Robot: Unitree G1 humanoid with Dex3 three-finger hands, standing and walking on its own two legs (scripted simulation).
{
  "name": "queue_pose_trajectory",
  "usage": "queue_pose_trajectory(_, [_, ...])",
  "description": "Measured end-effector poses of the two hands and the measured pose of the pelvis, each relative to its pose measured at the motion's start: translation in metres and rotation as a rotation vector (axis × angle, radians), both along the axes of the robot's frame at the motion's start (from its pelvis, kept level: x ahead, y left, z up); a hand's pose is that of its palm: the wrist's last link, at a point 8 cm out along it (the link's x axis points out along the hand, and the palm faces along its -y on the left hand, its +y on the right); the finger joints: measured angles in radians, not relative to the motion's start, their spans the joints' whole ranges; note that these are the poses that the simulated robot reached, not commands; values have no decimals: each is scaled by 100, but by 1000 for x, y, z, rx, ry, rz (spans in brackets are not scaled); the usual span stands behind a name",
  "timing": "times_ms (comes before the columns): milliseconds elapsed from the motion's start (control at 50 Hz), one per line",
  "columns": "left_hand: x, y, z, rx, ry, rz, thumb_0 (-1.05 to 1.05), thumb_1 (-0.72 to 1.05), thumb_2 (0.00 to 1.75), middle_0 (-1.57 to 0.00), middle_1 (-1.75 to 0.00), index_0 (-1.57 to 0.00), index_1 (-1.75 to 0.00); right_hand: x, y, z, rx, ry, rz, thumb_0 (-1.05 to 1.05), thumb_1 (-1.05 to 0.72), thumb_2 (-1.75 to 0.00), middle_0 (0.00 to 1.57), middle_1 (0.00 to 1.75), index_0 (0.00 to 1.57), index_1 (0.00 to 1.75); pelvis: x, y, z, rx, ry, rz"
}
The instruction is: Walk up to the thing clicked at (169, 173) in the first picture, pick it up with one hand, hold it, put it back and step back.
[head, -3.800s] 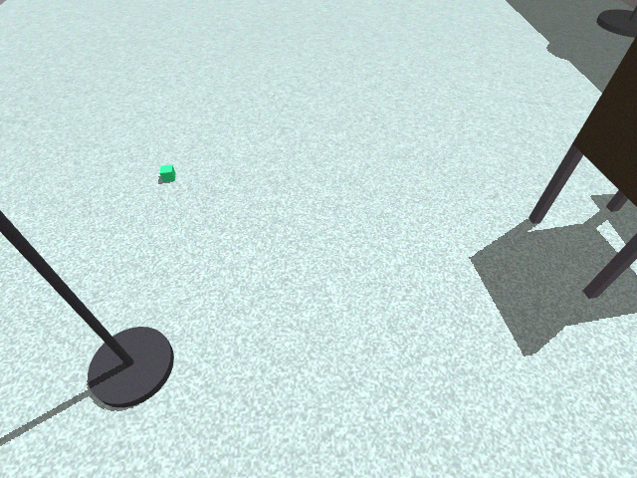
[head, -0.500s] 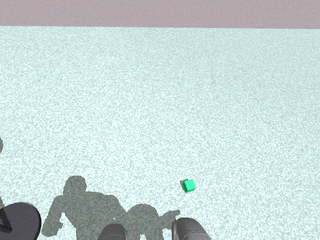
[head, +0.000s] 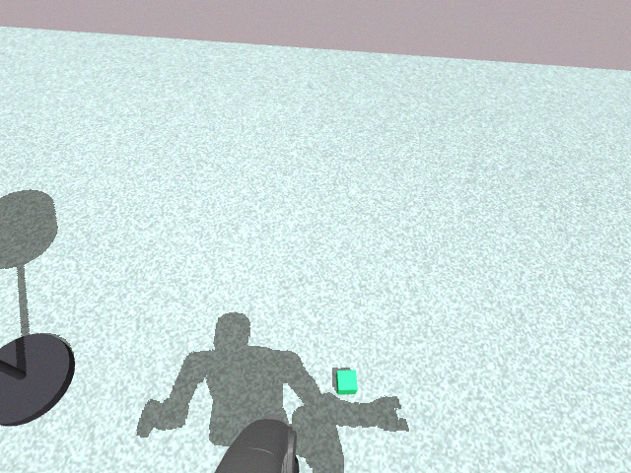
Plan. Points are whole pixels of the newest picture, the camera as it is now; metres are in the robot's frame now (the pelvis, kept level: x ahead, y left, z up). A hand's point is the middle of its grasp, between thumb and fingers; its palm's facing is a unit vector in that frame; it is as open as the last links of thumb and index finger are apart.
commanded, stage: walk up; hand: left
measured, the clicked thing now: (346, 382) +0.41 -0.06 -0.73
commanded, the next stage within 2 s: none
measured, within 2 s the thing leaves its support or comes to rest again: neither
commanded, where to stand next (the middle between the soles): +0.10 -0.38 m, yaw +12 degrees
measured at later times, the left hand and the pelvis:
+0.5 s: hand out of the picture +0.07 +0.04 -0.18, palm faces +0.06 -0.91 -0.41, open 7.4 cm; pelvis -0.01 -0.27 -0.05, yaw +7 degrees
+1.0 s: hand out of the picture +0.01 -0.18 -0.17, palm faces +0.14 -0.92 -0.36, open 7.4 cm; pelvis +0.00 -0.46 -0.02, yaw +10 degrees
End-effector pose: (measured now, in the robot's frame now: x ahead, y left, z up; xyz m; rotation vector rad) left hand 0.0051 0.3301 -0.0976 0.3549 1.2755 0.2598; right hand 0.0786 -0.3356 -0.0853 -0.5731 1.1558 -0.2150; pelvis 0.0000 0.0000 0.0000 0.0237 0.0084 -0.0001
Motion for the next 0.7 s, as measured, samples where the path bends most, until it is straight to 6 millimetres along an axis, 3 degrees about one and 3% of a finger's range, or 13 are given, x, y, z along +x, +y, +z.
queue_pose_trajectory(80, [2,-29,-22,-16,-2,25,1,90,89,-20,-30,-20,-30,10,-20,-8,-5,4,38,0,-90,-90,20,30,21,30,8,-28,-15,3,-9,44])
queue_pose_trajectory(220, [45,-99,-36,-75,-46,-69,1,90,89,-20,-30,-20,-30,-2,-84,-1,-42,-78,-46,0,-90,-90,21,30,21,31,4,-83,-19,7,-51,45])
queue_pose_trajectory(320, [83,-136,-33,-50,-186,-87,1,90,89,-20,-30,-21,-30,-14,-151,4,-84,-65,-17,0,-90,-90,21,30,21,31,-2,-141,-29,-16,-48,69])
queue_pose_trajectory(400, [93,-173,-35,6,-240,-91,0,90,89,-20,-30,-20,-30,-18,-222,-5,-116,-43,8,0,-90,-90,21,30,21,31,-8,-201,-46,-15,-30,83])
queue_pose_trajectory(460, [77,-214,-38,37,-238,-57,0,91,89,-20,-30,-20,-30,-15,-279,-17,-145,-18,2,1,-90,-90,21,30,21,31,-12,-245,-55,-53,-48,107])
queue_pose_trajectory(500, [55,-245,-39,23,-208,-23,0,91,89,-20,-30,-20,-30,-11,-303,-20,-153,2,-26,1,-90,-90,21,30,21,31,-11,-266,-51,-32,-45,119])
queue_pose_trajectory(600, [7,-312,-24,-46,-74,43,0,90,89,-20,-30,-20,-30,6,-325,-7,-88,-6,-12,1,-91,-90,20,30,20,30,-8,-298,-20,-5,-20,121])
queue_pose_trajectory(700, [-19,-347,-25,-58,-24,85,1,90,89,-21,-30,-21,-30,10,-335,-2,-41,39,70,1,-91,-90,20,30,20,30,-6,-334,-12,-7,1,146])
